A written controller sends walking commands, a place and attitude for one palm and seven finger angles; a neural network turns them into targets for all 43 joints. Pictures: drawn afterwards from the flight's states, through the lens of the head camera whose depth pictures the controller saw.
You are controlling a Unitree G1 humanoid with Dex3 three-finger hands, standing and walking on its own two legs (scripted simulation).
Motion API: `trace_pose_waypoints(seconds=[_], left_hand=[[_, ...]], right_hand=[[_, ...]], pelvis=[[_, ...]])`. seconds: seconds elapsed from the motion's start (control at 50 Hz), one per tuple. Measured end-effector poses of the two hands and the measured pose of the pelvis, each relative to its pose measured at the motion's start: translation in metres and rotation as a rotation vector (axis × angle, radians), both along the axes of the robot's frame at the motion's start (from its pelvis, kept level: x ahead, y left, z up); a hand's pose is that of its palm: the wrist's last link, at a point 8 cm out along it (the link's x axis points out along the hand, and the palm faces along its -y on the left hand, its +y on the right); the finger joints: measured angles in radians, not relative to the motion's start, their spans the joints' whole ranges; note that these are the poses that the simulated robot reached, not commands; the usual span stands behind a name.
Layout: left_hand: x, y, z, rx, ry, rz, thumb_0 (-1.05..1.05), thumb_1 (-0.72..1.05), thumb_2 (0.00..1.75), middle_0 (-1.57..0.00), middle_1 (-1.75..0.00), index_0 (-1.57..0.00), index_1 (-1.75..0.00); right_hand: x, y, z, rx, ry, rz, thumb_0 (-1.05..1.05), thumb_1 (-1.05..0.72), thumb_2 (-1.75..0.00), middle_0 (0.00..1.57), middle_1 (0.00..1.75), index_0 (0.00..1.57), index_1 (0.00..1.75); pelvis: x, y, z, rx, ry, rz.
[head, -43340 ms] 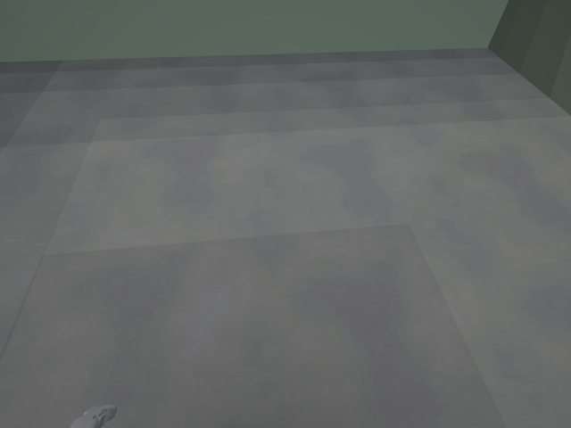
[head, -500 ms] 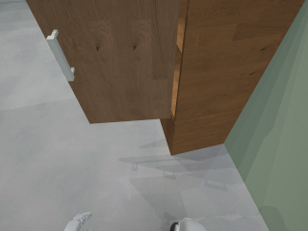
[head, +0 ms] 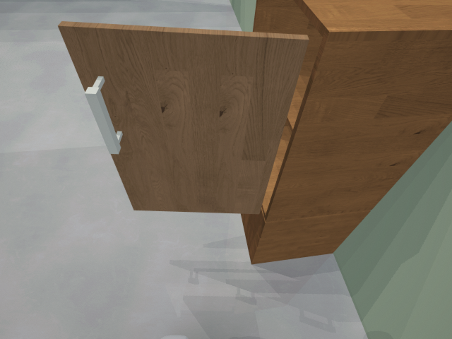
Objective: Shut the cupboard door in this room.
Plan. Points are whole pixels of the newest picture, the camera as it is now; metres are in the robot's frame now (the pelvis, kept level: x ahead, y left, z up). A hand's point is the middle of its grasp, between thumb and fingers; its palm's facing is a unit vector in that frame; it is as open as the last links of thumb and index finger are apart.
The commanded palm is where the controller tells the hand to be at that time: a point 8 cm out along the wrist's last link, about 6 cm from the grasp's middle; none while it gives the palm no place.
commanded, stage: come to a stop and stand still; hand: left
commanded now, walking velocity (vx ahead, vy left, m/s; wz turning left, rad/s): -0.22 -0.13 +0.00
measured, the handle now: (107, 117) +0.48 +0.31 +0.09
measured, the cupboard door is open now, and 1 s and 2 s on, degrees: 81 81 81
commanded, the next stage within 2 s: look again from close up in 1.12 s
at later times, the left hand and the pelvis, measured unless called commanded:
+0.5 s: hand out of the picture -0.03 +0.12 -0.15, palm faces +0.06 -0.97 -0.24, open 7.4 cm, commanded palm none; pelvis -0.04 -0.06 +0.01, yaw +0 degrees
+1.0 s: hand out of the picture -0.04 +0.15 -0.17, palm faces +0.06 -0.98 -0.18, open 7.4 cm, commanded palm none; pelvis -0.04 -0.02 +0.01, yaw +1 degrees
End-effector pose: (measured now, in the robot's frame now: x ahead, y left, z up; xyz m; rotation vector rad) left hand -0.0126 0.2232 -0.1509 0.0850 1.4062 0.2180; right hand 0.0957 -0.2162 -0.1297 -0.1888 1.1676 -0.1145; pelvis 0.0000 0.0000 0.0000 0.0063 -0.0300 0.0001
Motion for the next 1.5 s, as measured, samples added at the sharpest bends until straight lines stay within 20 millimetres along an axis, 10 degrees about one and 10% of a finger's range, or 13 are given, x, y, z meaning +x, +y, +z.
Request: trace_pose_waypoints(seconds=[0.2, 0.5, 0.72, 0.94, 1.5], left_hand=[[0.001, 0.005, 0.014, 0.078, -0.018, -0.05, 0.0, 0.91, 0.9, -0.2, -0.3, -0.2, -0.29], [-0.022, -0.055, 0.036, 0.055, -0.053, -0.053, 0.0, 0.91, 0.9, -0.21, -0.3, -0.2, -0.3], [-0.051, -0.021, 0.013, 0.039, 0.027, 0.015, 0.0, 0.92, 0.9, -0.21, -0.3, -0.2, -0.3], [-0.035, -0.02, 0.011, -0.002, 0.006, -0.03, 0.0, 0.91, 0.9, -0.2, -0.3, -0.2, -0.29], [-0.033, -0.007, 0.017, 0.048, -0.034, -0.088, 0.0, 0.91, 0.9, -0.2, -0.3, -0.2, -0.29]], right_hand=[[-0.025, -0.025, -0.01, 0.021, 0.007, -0.039, 0.0, -0.91, -0.9, 0.21, 0.3, 0.2, 0.3], [-0.124, -0.091, -0.006, 0.013, 0.223, -0.086, 0.01, -0.91, -0.9, 0.2, 0.3, 0.19, 0.3], [-0.107, -0.052, -0.006, -0.021, 0.193, -0.024, 0.01, -0.91, -0.9, 0.2, 0.3, 0.19, 0.3], [-0.085, -0.031, 0.001, -0.018, 0.113, -0.037, 0.01, -0.95, -0.9, 0.2, 0.3, 0.2, 0.3], [-0.148, -0.011, -0.017, 0.053, 0.192, -0.047, 0.01, -0.92, -0.9, 0.2, 0.3, 0.2, 0.3]], pelvis=[[-0.031, -0.022, -0.002, -0.005, 0.014, -0.017], [-0.041, -0.059, 0.015, 0.038, 0.043, 0.008], [-0.046, -0.033, 0.005, 0.013, 0.038, 0.035], [-0.038, -0.02, 0.009, -0.007, 0.014, 0.02], [-0.049, -0.014, 0.003, -0.004, 0.002, 0.015]])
